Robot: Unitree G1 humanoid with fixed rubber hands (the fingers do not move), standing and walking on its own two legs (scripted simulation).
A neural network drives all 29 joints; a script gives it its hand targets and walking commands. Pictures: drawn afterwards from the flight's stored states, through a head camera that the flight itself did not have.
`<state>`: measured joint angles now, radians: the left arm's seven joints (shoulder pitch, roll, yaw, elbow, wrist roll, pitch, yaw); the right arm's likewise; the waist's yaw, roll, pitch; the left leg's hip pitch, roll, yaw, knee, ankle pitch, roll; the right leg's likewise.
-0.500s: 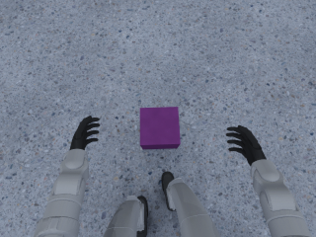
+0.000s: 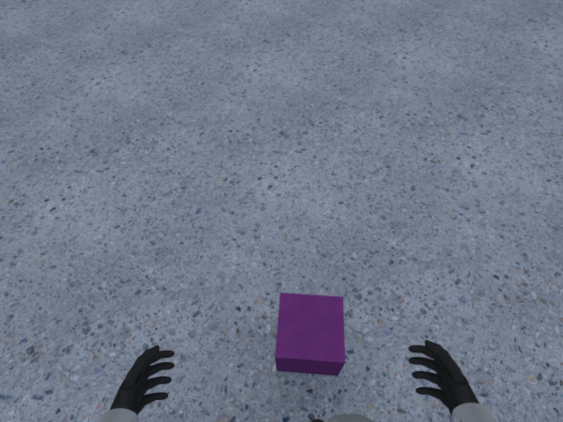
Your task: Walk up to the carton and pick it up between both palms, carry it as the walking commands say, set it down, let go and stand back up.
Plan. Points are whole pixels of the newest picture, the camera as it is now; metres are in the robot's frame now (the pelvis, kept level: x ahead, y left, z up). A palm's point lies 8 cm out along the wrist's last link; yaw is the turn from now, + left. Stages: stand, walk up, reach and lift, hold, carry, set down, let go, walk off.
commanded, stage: let go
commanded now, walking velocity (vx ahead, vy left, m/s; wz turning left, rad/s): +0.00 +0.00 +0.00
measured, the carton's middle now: (309, 334) +0.42 -0.07 -0.67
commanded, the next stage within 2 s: stand in 0.32 s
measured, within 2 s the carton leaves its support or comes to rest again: neither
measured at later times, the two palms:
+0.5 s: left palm (88, 402) +0.17 +0.29 -0.08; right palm (472, 392) +0.16 -0.25 -0.07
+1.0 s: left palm out of the picture +0.06 +0.31 -0.09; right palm out of the picture +0.08 -0.27 -0.09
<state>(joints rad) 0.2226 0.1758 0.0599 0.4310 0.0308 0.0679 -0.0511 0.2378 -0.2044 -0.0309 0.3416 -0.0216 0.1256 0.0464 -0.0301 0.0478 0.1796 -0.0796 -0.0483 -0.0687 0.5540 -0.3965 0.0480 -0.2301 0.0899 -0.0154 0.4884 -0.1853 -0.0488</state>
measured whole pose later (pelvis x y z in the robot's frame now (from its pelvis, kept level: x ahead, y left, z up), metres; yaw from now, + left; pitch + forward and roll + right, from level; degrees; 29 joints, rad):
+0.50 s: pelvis +0.04 +0.02 -0.01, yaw +0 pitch -3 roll -2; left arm 0.26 0.25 0.05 0.68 0.04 0.02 0.00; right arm 0.29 -0.30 -0.05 0.57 -0.05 0.06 -0.03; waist -0.01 0.05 -0.10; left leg -0.06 -0.08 -0.06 0.56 -0.45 0.08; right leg -0.24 0.07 0.00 0.57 -0.28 -0.02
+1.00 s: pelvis +0.00 +0.02 +0.00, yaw +0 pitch -4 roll +1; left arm 0.29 0.31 0.04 0.91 0.03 -0.01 0.00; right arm 0.33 -0.36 -0.04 0.79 -0.05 -0.03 -0.02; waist 0.02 0.03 -0.09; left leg -0.04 -0.12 -0.04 0.44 -0.33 0.09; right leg -0.25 0.02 0.02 0.52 -0.20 -0.02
